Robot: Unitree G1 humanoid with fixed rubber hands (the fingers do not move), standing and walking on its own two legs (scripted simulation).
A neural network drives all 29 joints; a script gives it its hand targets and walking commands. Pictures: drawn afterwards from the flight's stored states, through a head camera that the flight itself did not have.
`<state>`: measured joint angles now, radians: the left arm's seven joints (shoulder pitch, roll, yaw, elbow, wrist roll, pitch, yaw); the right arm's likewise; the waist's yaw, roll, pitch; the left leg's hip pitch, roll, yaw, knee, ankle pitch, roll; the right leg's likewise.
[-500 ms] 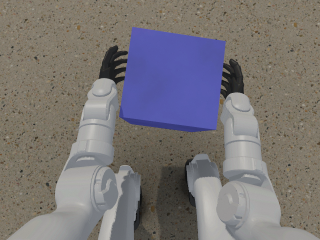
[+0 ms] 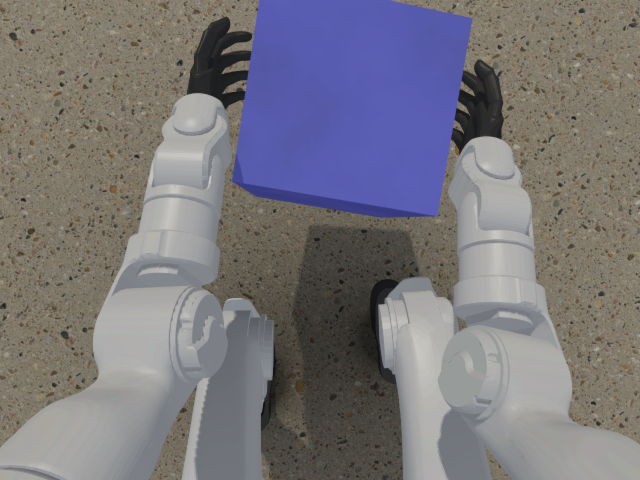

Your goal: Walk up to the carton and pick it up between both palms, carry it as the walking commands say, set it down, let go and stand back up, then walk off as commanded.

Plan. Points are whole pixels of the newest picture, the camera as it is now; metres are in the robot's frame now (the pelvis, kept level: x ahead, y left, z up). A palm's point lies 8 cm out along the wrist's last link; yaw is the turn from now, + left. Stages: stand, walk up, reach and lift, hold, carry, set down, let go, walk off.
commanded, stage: set down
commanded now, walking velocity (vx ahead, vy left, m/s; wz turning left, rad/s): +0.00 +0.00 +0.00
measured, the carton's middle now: (338, 128) +0.51 -0.06 -0.19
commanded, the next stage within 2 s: none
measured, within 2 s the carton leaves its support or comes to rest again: neither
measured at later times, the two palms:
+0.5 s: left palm (230, 113) +0.55 +0.08 -0.19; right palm (455, 137) +0.49 -0.21 -0.19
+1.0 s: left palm (235, 123) +0.55 +0.08 -0.23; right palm (451, 131) +0.50 -0.22 -0.21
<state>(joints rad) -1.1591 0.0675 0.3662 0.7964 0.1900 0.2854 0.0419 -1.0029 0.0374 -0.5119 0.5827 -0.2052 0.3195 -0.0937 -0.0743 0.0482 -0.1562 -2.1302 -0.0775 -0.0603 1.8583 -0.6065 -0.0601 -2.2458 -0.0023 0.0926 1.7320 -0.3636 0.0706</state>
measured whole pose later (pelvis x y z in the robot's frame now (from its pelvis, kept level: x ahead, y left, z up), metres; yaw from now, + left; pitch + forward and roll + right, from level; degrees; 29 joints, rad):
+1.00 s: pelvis +0.00 +0.01 -0.07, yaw +0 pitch +48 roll +0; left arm -1.35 0.20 0.21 0.97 0.08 0.22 0.10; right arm -1.28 -0.13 -0.48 0.87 -0.09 0.22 -0.05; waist -0.13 0.01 0.07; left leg -2.30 -0.11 -0.06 2.12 -0.65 -0.06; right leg -2.41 0.01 0.11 1.97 -0.39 0.10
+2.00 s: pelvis -0.01 +0.01 -0.08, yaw +0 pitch +45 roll -1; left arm -1.41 0.22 0.16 1.05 0.08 0.17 0.07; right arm -1.35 -0.20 -0.50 1.02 -0.06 0.15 -0.03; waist -0.13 -0.01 0.16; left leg -2.29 -0.13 -0.08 2.17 -0.66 -0.07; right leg -2.39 0.00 0.09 2.02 -0.41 0.10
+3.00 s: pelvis -0.01 +0.00 -0.07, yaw -1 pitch +41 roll -1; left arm -1.43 0.42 -0.03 1.03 -0.15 0.10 0.08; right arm -1.28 -0.29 -0.29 1.00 0.18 0.02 -0.11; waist -0.11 0.00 0.27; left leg -2.22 -0.11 -0.09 2.15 -0.66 -0.08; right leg -2.32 0.01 0.08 1.99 -0.39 0.09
